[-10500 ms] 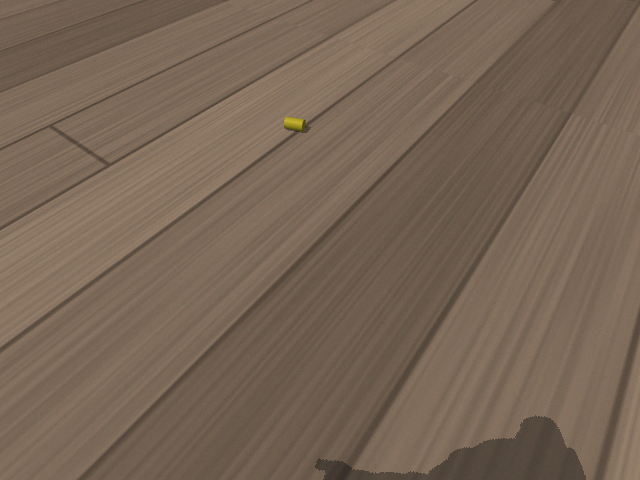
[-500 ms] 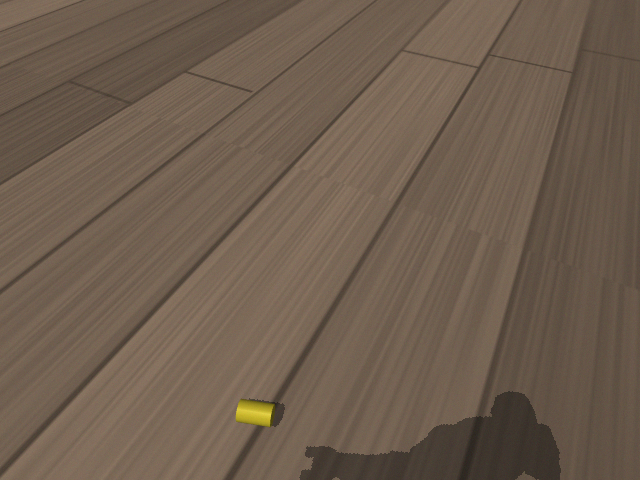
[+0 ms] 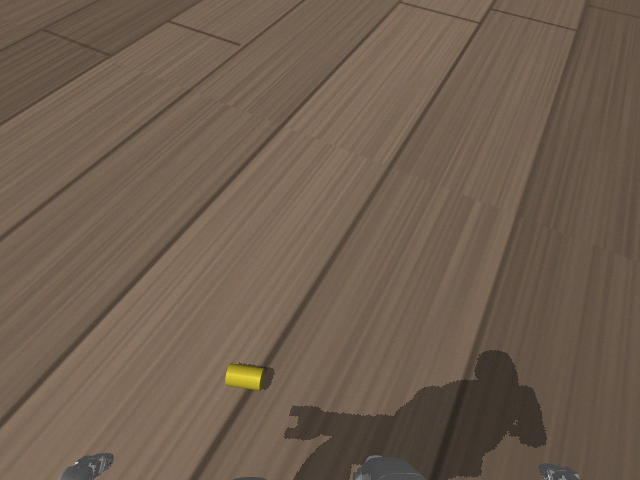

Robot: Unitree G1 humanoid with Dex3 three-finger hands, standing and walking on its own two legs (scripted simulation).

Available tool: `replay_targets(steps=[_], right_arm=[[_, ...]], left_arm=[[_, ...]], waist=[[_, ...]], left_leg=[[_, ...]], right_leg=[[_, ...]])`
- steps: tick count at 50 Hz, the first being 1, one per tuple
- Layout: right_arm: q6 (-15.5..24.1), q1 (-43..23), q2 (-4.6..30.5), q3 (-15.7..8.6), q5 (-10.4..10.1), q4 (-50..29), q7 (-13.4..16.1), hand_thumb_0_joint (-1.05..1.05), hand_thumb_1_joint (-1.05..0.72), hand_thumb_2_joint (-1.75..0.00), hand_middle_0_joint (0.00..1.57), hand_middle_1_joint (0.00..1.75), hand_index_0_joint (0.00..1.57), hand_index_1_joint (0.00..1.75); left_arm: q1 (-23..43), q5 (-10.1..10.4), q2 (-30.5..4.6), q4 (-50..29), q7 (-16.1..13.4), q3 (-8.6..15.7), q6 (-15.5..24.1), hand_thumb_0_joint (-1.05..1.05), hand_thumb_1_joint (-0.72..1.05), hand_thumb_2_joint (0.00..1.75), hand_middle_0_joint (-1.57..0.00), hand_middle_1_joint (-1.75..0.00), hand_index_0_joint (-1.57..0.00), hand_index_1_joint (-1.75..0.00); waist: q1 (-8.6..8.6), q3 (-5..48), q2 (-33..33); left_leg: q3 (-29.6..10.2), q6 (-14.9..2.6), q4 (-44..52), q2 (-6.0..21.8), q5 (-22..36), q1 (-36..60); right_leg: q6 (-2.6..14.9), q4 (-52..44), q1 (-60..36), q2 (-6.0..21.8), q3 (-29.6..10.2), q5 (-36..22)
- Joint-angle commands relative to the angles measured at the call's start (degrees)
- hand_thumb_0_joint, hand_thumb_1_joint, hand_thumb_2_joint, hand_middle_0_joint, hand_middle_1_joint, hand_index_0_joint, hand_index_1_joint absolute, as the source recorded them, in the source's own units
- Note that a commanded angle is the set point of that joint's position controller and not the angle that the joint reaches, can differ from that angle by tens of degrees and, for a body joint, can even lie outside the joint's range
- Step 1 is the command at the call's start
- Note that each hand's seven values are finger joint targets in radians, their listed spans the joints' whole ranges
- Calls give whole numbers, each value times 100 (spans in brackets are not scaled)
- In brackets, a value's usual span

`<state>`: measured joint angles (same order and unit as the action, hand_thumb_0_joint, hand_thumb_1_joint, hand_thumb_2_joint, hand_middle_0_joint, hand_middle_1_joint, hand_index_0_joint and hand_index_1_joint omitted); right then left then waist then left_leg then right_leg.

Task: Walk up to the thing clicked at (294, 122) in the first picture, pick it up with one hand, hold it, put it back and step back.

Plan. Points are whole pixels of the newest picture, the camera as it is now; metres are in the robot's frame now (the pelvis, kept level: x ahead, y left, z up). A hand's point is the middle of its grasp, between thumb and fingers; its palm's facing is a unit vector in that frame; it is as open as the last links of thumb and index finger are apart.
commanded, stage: walk up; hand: left
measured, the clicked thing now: (245, 376) +0.44 +0.22 -0.74
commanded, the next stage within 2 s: none
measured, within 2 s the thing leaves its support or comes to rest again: neither
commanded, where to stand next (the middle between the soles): +0.08 +0.01 m, yaw -2 degrees
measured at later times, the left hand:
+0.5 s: hand out of the picture +0.02 +0.31 -0.15, palm faces +0.01 -0.88 -0.48, open 7.4 cm
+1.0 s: hand out of the picture +0.07 +0.27 -0.16, palm faces -0.02 -0.93 -0.36, open 7.4 cm
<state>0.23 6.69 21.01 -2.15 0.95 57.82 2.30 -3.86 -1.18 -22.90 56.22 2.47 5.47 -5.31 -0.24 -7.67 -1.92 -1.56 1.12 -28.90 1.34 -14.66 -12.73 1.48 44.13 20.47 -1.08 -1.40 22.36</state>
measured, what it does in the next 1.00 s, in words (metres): steps on the spot: left foot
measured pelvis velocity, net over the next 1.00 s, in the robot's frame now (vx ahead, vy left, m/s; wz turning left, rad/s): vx -0.02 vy -0.01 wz -0.02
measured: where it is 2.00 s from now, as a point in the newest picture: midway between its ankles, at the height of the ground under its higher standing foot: outside the picture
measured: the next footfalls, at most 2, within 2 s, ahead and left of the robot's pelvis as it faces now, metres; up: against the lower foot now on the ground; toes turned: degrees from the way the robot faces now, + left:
left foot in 0.48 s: +0.08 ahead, +0.15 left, +0.00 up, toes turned +0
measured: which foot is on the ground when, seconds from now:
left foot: down 0.00-0.10, up 0.12-0.46, down 0.48-1.00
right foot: down 0.00-1.00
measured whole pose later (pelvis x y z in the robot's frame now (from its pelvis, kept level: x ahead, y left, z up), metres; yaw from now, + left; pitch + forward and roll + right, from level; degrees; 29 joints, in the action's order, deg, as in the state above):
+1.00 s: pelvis -0.02 -0.01 -0.02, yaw -1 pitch -3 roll +0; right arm 0.0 8.1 23.2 -2.6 1.0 55.1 0.8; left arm -10.4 -1.9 -23.0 53.9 2.3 4.2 -1.3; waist -0.7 -5.8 -1.0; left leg -2.0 0.4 -40.5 3.3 -20.2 -20.5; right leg 1.3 39.9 15.4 -1.0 -0.2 21.6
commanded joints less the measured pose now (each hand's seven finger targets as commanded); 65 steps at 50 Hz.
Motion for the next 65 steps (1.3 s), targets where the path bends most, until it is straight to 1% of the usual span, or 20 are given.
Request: replay_targets(steps=[1, 4, 6, 7, 10, 19, 23, 25, 26, 28, 33, 35, 38, 44, 46, 48, 50, 58, 61, 65], right_arm=[[192, -129, 1743, -473, 135, -684, 206, 0, -90, -90, 20, 30, 20, 30], [14, -249, 1178, -261, 142, -772, -88, 0, -90, -90, 20, 30, 20, 30], [-192, 57, 927, -181, 204, -950, -154, 0, -90, -90, 20, 30, 20, 30], [-242, -136, 1286, -309, 186, -950, -161, 0, -90, -90, 20, 30, 20, 30], [-331, 240, 1466, -439, 178, -871, -372, 0, -90, -90, 20, 30, 20, 30], [-279, -59, 1074, -475, 79, -1063, -460, 0, -90, -90, 20, 30, 20, 30], [-162, 548, 1102, -493, -6, -716, -350, 0, -90, -90, 20, 30, 20, 30], [-57, 258, 1746, -558, 23, -896, -293, 0, -90, -90, 20, 30, 20, 30], [-41, 119, 1831, -570, -22, -897, -298, 0, -90, -90, 20, 30, 20, 30], [-26, -85, 1526, -444, 24, -945, -265, 0, -90, -90, 20, 30, 20, 30], [44, -228, 1568, -376, -29, -906, -215, 0, -90, -90, 20, 30, 20, 30], [55, 14, 1463, -342, -136, -853, -146, 0, -90, -90, 20, 30, 20, 30], [106, 8, 1226, -325, -120, -713, -71, 0, -90, -90, 20, 30, 20, 30], [258, -119, 1725, -409, 1, -771, -48, 0, -90, -90, 20, 30, 20, 30], [219, -374, 1640, -377, 18, -871, -50, 0, -90, -90, 20, 30, 20, 30], [135, -314, 1248, -300, -21, -839, -42, 0, -90, -90, 20, 30, 20, 30], [116, -39, 1306, -326, -43, -743, -11, 0, -90, -90, 20, 30, 20, 30], [204, 427, 1325, -381, 166, -717, -264, 0, -90, -90, 20, 30, 20, 30], [203, 713, 1849, -544, 134, -818, -376, 0, -90, -90, 20, 30, 20, 30], [132, 475, 1592, -466, 90, -911, -383, 0, -90, -90, 20, 30, 20, 30]], left_arm=[[-369, 39, -803, -608, -36, 181, 92, 0, 90, 90, -20, -30, -20, -30], [-1132, -8, -838, -110, -138, 143, 567, 0, 90, 90, -20, -30, -20, -30], [-866, -150, -1908, -393, -351, 278, 808, 0, 90, 90, -20, -30, -20, -30], [-725, -129, -2113, -470, -396, 322, 831, 0, 90, 90, -20, -30, -20, -30], [-811, -50, -1790, -454, -563, 274, 930, 0, 90, 90, -20, -30, -20, -30], [-1175, -48, -1457, -850, -541, 140, 994, 0, 90, 90, -20, -30, -20, -30], [-725, 92, -1282, -998, -482, -14, 771, 0, 90, 90, -20, -30, -20, -30], [-1140, 228, -872, -964, -505, -173, 704, 0, 90, 90, -20, -30, -20, -30], [-1031, 189, -1142, -737, -554, -85, 658, 0, 90, 90, -20, -30, -20, -30], [-1084, 191, -1154, -594, -514, -86, 650, 0, 90, 90, -20, -30, -20, -30], [-1364, 35, -992, -232, -374, -34, 642, 0, 90, 90, -20, -30, -20, -30], [-1171, -129, -1377, -346, -364, 115, 629, 0, 90, 90, -20, -30, -20, -30], [-361, -27, -1386, -677, -233, 74, 551, 0, 90, 90, -20, -30, -20, -30], [-904, -25, -1036, -523, -159, 111, 434, 0, 90, 90, -20, -30, -20, -30], [-1226, -59, -1067, -441, -119, 158, 469, 0, 90, 90, -20, -30, -20, -30], [-858, -95, -1443, -577, -75, 230, 516, 0, 90, 90, -20, -30, -20, -30], [-413, -114, -1575, -829, -88, 224, 548, 0, 90, 90, -20, -30, -20, -30], [-718, 22, -1442, -687, -221, 17, 783, 0, 90, 90, -20, -30, -20, -30], [-523, 48, -1155, -704, -257, -50, 825, 0, 90, 90, -20, -30, -20, -30], [-980, 63, -1039, -552, -333, -69, 1015, 0, 90, 90, -20, -30, -20, -30]], waist=[[-175, 1059, 1009], [-416, 1167, 408], [-198, 723, -349], [-249, 442, -261], [33, 484, -76], [-132, 513, -981], [240, 704, -672], [54, 1169, 1048], [148, 1093, 1274], [8, 893, 1099], [-162, 1004, 1145], [-130, 931, 452], [155, 694, -65], [-168, 821, 1008], [-357, 754, 1055], [-183, 372, -235], [-100, 328, -421], [76, 798, -166], [210, 596, 851], [-27, 321, 1073]], left_leg=[[-1131, -1407, 281, 1696, 2322, 162], [-89, -592, -1179, 347, 408, -404], [-562, -232, -2340, -95, -1939, -1902], [-923, -218, -2811, 90, -1865, -1733], [-963, -164, -3008, 137, -1023, -1942], [-152, -130, -1441, 138, -817, -882], [177, -283, 93, -115, 591, 672], [-1925, -1087, 652, 1518, 1458, 553], [-2329, -1545, 777, 1823, 1160, -9], [-1512, -1416, 582, 1393, 983, -135], [-1144, -984, 48, 1173, 1312, -21], [-898, -656, -429, 954, 1683, -423], [-107, -351, -526, 168, 1, 116], [-1765, -1423, 576, 1684, 534, -443], [-1248, -1072, 266, 1321, 98, -951], [38, -358, -1088, -32, -1073, -1287], [28, -262, -2169, -204, -1735, -1002], [-106, -466, 329, -74, -717, 123], [-2374, -1430, 1309, 1451, -1887, 689], [-1405, -1356, 696, 1225, 926, 327]], right_leg=[[175, 596, -89, 385, -623, 891], [-76, -2550, -1908, 129, -151, -752], [878, -3056, -1429, 2448, -3287, -602], [1363, -2988, -899, 2631, -3476, -542], [764, -2435, -1601, 1712, -1757, -2012], [870, -1756, -1079, 1409, -634, -3938], [465, -733, -138, 1003, -416, -2871], [-41, 329, -22, 22, 31, -465], [-26, 843, -331, 1, -165, 1320], [49, 965, -215, 95, -382, 1328], [55, -1302, -908, 78, 225, -2], [281, -1722, -1274, 531, -567, -1327], [712, -1600, -195, 1021, -916, -1701], [149, -10, -465, 192, -81, 286], [270, -689, -887, 330, -210, 138], [741, -2388, -452, 1189, -1785, 167], [1263, -2544, -37, 1791, -2301, -343], [713, -1546, -651, 1379, -1352, -896], [66, -129, 685, -69, 221, 855], [72, -966, 49, 193, 185, 402]])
